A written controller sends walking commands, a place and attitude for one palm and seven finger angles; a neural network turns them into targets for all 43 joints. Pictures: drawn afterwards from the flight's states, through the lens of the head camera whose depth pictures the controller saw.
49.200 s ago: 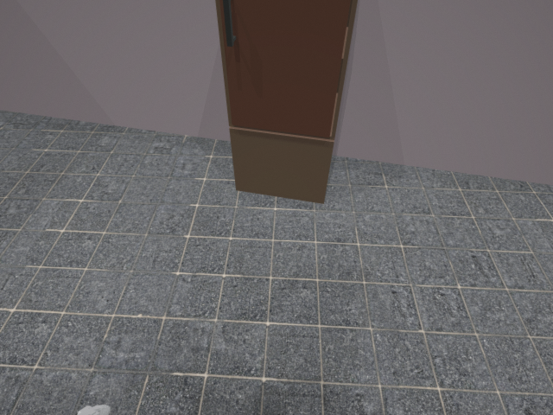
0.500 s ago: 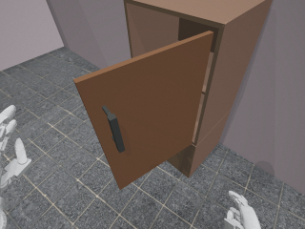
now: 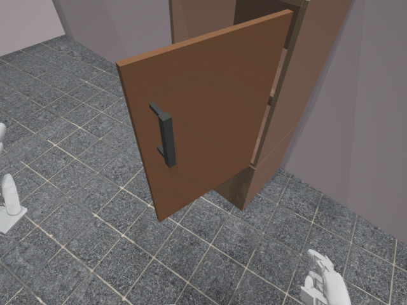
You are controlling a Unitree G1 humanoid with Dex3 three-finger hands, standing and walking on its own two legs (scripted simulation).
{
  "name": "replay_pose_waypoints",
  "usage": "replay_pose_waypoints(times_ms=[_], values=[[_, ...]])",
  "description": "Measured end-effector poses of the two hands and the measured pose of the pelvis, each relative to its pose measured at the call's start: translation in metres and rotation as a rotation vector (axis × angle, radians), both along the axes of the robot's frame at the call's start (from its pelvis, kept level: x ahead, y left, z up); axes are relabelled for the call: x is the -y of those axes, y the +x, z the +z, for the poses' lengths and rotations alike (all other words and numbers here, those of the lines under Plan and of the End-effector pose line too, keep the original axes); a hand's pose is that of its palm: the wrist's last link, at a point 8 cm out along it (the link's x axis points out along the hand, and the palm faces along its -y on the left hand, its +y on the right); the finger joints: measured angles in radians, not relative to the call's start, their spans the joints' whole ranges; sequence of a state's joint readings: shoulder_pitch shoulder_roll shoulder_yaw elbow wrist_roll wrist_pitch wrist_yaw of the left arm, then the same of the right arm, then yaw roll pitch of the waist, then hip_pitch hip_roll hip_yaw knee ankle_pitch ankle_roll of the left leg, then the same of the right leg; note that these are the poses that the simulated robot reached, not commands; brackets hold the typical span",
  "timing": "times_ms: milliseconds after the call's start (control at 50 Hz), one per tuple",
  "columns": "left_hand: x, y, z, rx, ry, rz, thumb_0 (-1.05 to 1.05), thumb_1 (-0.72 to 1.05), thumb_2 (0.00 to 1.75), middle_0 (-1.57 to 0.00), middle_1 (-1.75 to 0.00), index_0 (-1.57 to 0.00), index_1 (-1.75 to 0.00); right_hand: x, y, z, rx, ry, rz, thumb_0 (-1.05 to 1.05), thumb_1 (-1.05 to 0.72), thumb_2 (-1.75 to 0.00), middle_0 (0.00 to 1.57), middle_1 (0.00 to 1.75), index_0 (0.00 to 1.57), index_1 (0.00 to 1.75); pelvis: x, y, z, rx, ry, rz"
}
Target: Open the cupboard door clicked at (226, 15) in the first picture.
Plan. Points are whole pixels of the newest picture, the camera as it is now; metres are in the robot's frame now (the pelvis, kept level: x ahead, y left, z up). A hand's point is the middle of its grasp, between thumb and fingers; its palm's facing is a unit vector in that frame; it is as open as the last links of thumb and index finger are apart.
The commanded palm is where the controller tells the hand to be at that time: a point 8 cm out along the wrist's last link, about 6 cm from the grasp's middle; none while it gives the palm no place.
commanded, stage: step back with the hand held close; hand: left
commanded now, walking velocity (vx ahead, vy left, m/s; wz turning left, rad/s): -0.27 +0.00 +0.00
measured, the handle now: (162, 136) +0.42 +0.12 +0.09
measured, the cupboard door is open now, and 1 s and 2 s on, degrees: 78 78 78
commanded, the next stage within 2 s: stop stepping back and stand still in 0.58 s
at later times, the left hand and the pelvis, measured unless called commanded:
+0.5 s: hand out of the picture +0.12 +0.27 +0.19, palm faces +0.45 -0.78 -0.44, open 7.4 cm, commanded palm +0.06 +0.30 +0.19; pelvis -0.08 +0.00 +0.01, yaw -1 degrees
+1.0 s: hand out of the picture +0.02 +0.22 +0.18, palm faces +0.33 -0.79 -0.52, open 7.4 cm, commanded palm -0.02 +0.27 +0.19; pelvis -0.18 -0.02 +0.01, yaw -4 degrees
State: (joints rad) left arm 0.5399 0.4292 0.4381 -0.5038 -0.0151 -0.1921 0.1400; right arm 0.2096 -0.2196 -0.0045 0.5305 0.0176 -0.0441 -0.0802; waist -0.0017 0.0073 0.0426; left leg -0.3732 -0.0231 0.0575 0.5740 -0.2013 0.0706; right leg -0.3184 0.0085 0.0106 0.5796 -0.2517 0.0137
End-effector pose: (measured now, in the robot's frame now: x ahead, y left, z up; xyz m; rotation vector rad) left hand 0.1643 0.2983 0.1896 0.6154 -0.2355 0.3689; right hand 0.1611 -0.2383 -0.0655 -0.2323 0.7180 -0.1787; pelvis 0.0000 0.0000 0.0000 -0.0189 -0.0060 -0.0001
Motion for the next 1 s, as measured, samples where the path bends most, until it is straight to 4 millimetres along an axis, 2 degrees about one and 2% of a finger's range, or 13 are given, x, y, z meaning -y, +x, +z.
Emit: replay_pose_waypoints(times_ms=[120, 240, 340, 440, 540, 620, 700, 760, 820, 900, 1000], values=[[0.002, -0.029, 0.000, 0.038, -0.012, 0.040, 0.01, 0.89, 0.89, -0.21, -0.30, -0.21, -0.30, -0.009, -0.022, -0.013, -0.020, 0.030, 0.042, 0.01, -0.90, -0.90, 0.20, 0.30, 0.20, 0.30, 0.004, -0.021, -0.003, 0.006, -0.008, 0.012], [0.009, -0.047, -0.003, 0.073, -0.049, 0.006, 0.01, 0.88, 0.89, -0.21, -0.30, -0.21, -0.30, -0.005, -0.046, -0.016, -0.051, 0.007, 0.042, 0.01, -0.90, -0.90, 0.20, 0.30, 0.20, 0.30, 0.003, -0.038, -0.004, 0.004, -0.013, 0.018], [-0.003, -0.055, -0.001, 0.093, -0.013, -0.031, 0.01, 0.88, 0.89, -0.21, -0.30, -0.21, -0.30, -0.002, -0.065, -0.011, -0.041, -0.036, 0.004, 0.01, -0.90, -0.90, 0.20, 0.30, 0.20, 0.30, -0.004, -0.056, -0.007, 0.015, -0.029, 0.018], [-0.012, -0.072, 0.011, 0.104, -0.003, -0.001, 0.01, 0.88, 0.89, -0.21, -0.30, -0.21, -0.30, -0.008, -0.082, 0.001, -0.020, -0.017, 0.010, 0.01, -0.90, -0.90, 0.20, 0.30, 0.20, 0.30, -0.001, -0.072, 0.004, -0.015, -0.049, 0.008], [0.004, -0.089, 0.011, 0.099, -0.069, -0.022, 0.01, 0.89, 0.89, -0.20, -0.30, -0.21, -0.30, -0.011, -0.095, 0.006, -0.001, 0.009, 0.043, 0.01, -0.90, -0.90, 0.20, 0.30, 0.20, 0.30, 0.006, -0.091, 0.010, -0.063, -0.048, -0.021], [0.027, -0.099, 0.005, 0.088, -0.041, -0.098, 0.01, 0.89, 0.89, -0.20, -0.30, -0.20, -0.30, -0.003, -0.106, -0.004, 0.018, 0.027, 0.057, 0.01, -0.90, -0.90, 0.20, 0.30, 0.20, 0.30, 0.017, -0.118, -0.002, -0.080, -0.006, -0.071], [0.039, -0.105, 0.005, 0.059, -0.025, -0.164, 0.01, 0.88, 0.89, -0.21, -0.30, -0.21, -0.30, 0.008, -0.132, -0.007, -0.021, 0.021, -0.003, 0.01, -0.90, -0.90, 0.20, 0.30, 0.20, 0.30, 0.018, -0.130, 0.001, -0.042, -0.014, -0.080], [0.036, -0.108, 0.004, 0.049, -0.016, -0.182, 0.01, 0.88, 0.89, -0.21, -0.30, -0.21, -0.30, 0.019, -0.152, -0.004, -0.017, -0.007, -0.061, 0.01, -0.90, -0.90, 0.20, 0.30, 0.20, 0.30, 0.016, -0.133, -0.002, -0.027, -0.016, -0.082], [0.032, -0.116, 0.002, 0.031, -0.025, -0.171, 0.01, 0.88, 0.89, -0.21, -0.30, -0.21, -0.30, 0.026, -0.173, 0.002, 0.001, -0.016, -0.088, 0.01, -0.90, -0.90, 0.20, 0.30, 0.20, 0.30, 0.017, -0.147, 0.001, -0.005, 0.004, -0.086], [0.034, -0.142, 0.005, 0.000, -0.013, -0.136, 0.01, 0.88, 0.89, -0.21, -0.30, -0.21, -0.30, 0.034, -0.201, 0.007, 0.031, -0.016, -0.088, 0.01, -0.90, -0.90, 0.20, 0.30, 0.20, 0.30, 0.021, -0.168, 0.004, 0.008, 0.006, -0.073], [0.036, -0.185, 0.010, -0.008, -0.003, -0.091, 0.01, 0.88, 0.89, -0.21, -0.30, -0.21, -0.30, 0.042, -0.233, -0.001, -0.035, -0.015, -0.090, 0.01, -0.90, -0.90, 0.20, 0.30, 0.20, 0.30, 0.024, -0.184, 0.008, 0.010, 0.018, -0.068]])
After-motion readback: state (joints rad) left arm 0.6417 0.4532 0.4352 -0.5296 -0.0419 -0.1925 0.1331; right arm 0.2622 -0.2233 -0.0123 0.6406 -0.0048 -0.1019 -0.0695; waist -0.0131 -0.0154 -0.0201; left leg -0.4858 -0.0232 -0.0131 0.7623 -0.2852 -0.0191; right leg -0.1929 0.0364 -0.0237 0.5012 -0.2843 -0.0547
